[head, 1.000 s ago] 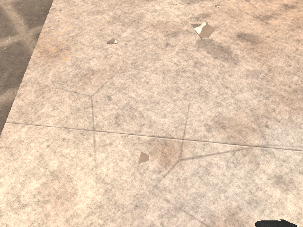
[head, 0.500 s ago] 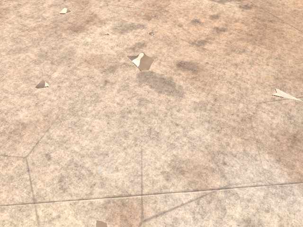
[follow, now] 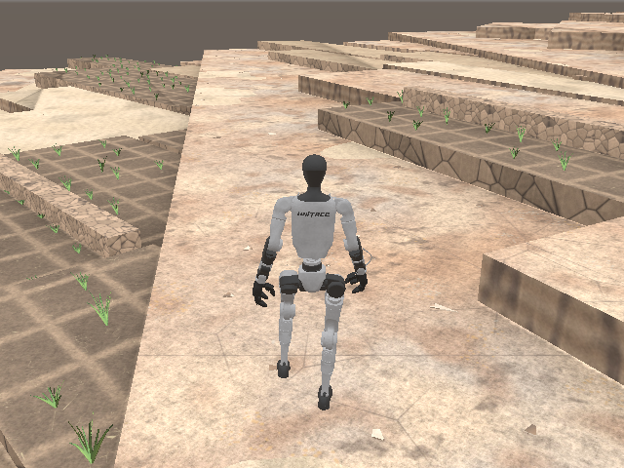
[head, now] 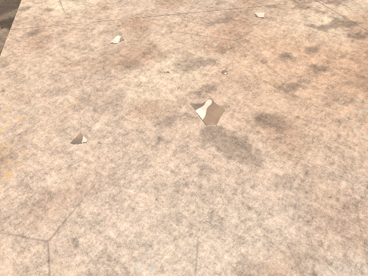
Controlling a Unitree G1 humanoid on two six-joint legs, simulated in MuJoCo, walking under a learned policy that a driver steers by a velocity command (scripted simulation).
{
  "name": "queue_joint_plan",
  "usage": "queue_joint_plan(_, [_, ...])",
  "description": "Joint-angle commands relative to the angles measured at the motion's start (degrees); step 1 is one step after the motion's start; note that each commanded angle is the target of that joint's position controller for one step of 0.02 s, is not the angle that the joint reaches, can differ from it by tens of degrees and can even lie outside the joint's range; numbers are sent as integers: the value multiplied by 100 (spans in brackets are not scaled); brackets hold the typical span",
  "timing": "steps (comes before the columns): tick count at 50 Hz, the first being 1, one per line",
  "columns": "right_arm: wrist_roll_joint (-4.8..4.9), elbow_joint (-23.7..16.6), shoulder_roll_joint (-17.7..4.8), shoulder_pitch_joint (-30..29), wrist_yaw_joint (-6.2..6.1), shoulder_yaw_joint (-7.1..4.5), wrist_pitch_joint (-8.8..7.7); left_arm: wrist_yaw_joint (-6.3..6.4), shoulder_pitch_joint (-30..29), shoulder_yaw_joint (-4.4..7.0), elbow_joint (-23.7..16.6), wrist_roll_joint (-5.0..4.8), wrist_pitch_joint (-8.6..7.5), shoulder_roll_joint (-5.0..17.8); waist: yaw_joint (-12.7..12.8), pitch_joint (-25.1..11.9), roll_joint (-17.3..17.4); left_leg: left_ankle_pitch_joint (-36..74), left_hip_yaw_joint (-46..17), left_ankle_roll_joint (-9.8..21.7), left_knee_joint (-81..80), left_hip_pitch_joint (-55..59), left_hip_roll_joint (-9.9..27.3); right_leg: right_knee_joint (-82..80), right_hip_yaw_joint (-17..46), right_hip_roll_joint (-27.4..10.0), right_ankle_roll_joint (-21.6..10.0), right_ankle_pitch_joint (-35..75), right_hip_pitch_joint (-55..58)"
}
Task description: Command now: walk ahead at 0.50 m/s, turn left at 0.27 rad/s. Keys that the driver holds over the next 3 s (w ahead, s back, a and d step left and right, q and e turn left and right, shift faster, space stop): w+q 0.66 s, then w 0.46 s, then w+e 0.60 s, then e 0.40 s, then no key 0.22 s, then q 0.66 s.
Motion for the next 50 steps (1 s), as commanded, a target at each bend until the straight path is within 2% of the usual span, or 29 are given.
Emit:
queue_joint_plan(1, [13,-399,-146,-473,23,13,-57,33,-39,116,-233,0,-125,646,-13,427,-583,614,106,24,-592,-116,-69,-628,458,-1568,-475,1568,-244])
queue_joint_plan(5, [-22,-647,-105,-1104,66,67,-82,122,282,101,3,27,-109,664,173,562,-569,567,485,228,-1325,-91,-136,-399,103,-1744,-394,2252,397])
queue_joint_plan(7, [-37,-724,-133,-1169,82,57,-91,167,308,112,85,46,-70,743,136,537,-615,138,675,400,-1586,60,-266,-21,-56,-1833,-328,3043,755])
queue_joint_plan(9, [-54,-676,-209,-868,53,9,-86,206,200,136,110,62,-26,892,-53,264,-758,-436,962,635,-1713,669,-616,781,-267,-1861,-237,4885,954])
queue_joint_plan(10, [-67,-565,-297,-437,29,-44,-96,218,161,158,121,77,20,981,-244,-21,-805,-711,1055,777,-1792,1177,-840,1530,-367,-1857,-205,5571,987])
queue_joint_plan(11, [-101,-343,-421,305,4,-128,-137,228,127,171,105,62,73,1050,-561,-447,-738,-626,1028,939,-2145,2124,-1021,2619,-511,-1789,-124,5426,701])
queue_joint_plan(12, [-184,-79,-794,1269,-57,-283,-165,229,28,149,-37,37,75,1016,-990,-995,-438,-774,196,1257,-2342,3637,-513,4131,-559,-1650,17,4048,-429])
queue_joint_plan(13, [-162,-133,-1489,1462,-138,-481,-140,108,245,26,-417,-68,21,438,-755,-1602,922,-746,-2749,2143,-2578,5458,1263,6438,-594,-634,343,-324,-2884])
queue_joint_plan(14, [81,-143,-1432,1432,-128,-478,-69,83,-253,127,-545,5,-37,829,-852,-1875,476,-343,-4185,2396,-3318,5639,1577,7203,623,-216,359,-1777,-3752])
queue_joint_plan(15, [122,-101,-1300,1090,-161,-450,-42,51,-710,104,-716,-4,-99,779,-712,-983,116,-97,-3142,2187,-3379,5019,1374,7024,881,-630,313,-1226,-4189])
queue_joint_plan(16, [122,-104,-979,835,-174,-372,-49,43,-794,69,-739,-20,-155,727,-522,-450,-254,414,-2551,1937,-3512,4212,1157,6494,822,-839,324,-832,-3993])
queue_joint_plan(17, [115,-117,-802,614,-188,-321,-68,47,-796,77,-712,26,-117,690,-289,-121,-429,861,-2099,1698,-3621,3585,850,6039,815,-975,372,-751,-3683])
queue_joint_plan(18, [152,-121,-660,462,-205,-274,-92,43,-698,68,-718,125,-1,658,-90,-48,-356,1161,-1741,1564,-3725,3138,582,5733,825,-1051,461,-744,-3328])
queue_joint_plan(20, [173,-123,-680,505,-187,-262,-192,2,-594,59,-726,204,204,566,20,-145,-226,1520,-1472,1547,-3813,2849,365,5393,739,-1038,602,-730,-3058])
queue_joint_plan(22, [167,-88,-841,656,-181,-305,-233,-25,-838,51,-841,197,290,518,3,-73,-157,1395,-1344,1520,-3946,2677,214,4970,645,-1037,719,-423,-3181])
queue_joint_plan(25, [162,-36,-877,1000,-181,-319,-218,-37,-1644,49,-1125,175,309,549,-251,156,-36,1083,-1421,1362,-4060,2771,101,4120,608,-1036,835,289,-3608])
queue_joint_plan(28, [157,-2,-899,1315,-191,-334,-202,-64,-2224,20,-1316,138,289,545,-498,145,50,1137,-1529,1220,-3924,3154,64,3397,651,-919,837,844,-3744])
queue_joint_plan(33, [67,-3,-976,1633,-262,-349,-179,-96,-2920,-34,-1636,73,192,612,-720,172,120,1786,-1860,1159,-3449,3732,206,2522,692,-643,718,839,-3616])
queue_joint_plan(36, [50,-73,-1045,1318,-313,-349,-212,-71,-2283,10,-1492,62,113,769,-365,65,225,2329,-1879,873,-3093,3550,300,1916,660,-481,443,515,-2364])
queue_joint_plan(37, [55,-66,-1071,1244,-298,-345,-240,-24,-1726,69,-1310,72,78,877,-125,-160,164,2947,-1786,769,-2568,3466,191,1760,555,-317,322,337,-1595])
queue_joint_plan(38, [83,-26,-997,1240,-260,-312,-274,38,-986,136,-1102,114,8,1013,241,-564,-119,2967,-1472,642,-1542,3241,-141,1449,619,-433,152,421,-581])
queue_joint_plan(39, [116,-165,-636,1319,-223,-200,-320,131,-75,217,-1050,228,-35,1381,555,-1370,-673,1497,-1115,516,14,2545,-449,1322,1942,-1657,-157,-623,669])
queue_joint_plan(40, [272,-184,-237,2215,-214,-138,-304,132,36,358,-952,272,35,1941,94,-1800,-2047,-2409,-517,294,1550,860,-1451,632,4713,-2970,-955,-863,1758])
queue_joint_plan(41, [53,-17,-703,2043,-266,-175,-242,77,-297,315,-959,102,109,1480,9,-1240,-1213,-2290,-645,365,2047,250,-1009,397,5138,-2853,-1004,-1673,1183])
queue_joint_plan(42, [9,-75,-753,1451,-220,-188,-230,46,-755,206,-1045,45,109,996,-24,-467,-579,-1723,-655,353,1978,250,-788,312,4145,-2544,-871,-1585,391])
queue_joint_plan(43, [2,-159,-664,1077,-178,-157,-239,18,-963,142,-1010,68,88,763,-54,-142,-373,-1417,-607,331,1702,345,-631,214,3360,-2226,-725,-872,-111])
queue_joint_plan(45, [-70,-196,-577,952,-96,-132,-159,31,-894,91,-829,53,21,657,-201,-16,-790,-1283,-490,248,1285,634,-449,76,2384,-1764,-501,302,-529])
queue_joint_plan(46, [-84,-171,-523,999,-71,-115,-118,12,-763,92,-732,28,-33,676,-234,-80,-879,-1257,-428,212,1213,736,-474,67,2175,-1705,-512,822,-555])
queue_joint_plan(50, [-111,-338,-409,417,-10,-45,-63,-27,-411,126,-474,-48,-131,774,-231,42,-810,-807,-141,59,697,216,-256,-256,1699,-1675,-678,1309,-446])
Next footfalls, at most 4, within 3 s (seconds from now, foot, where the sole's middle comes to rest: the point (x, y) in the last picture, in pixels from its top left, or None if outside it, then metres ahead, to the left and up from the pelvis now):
0.24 left None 0.28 0.12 -0.78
0.78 right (191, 246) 0.62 0.05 -0.78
1.28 left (118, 214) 0.75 0.35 -0.78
1.82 right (152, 153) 1.07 0.24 -0.78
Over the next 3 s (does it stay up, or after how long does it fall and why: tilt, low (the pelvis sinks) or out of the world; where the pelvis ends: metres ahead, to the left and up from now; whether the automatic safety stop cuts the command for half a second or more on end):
stays up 1.03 0.28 0.00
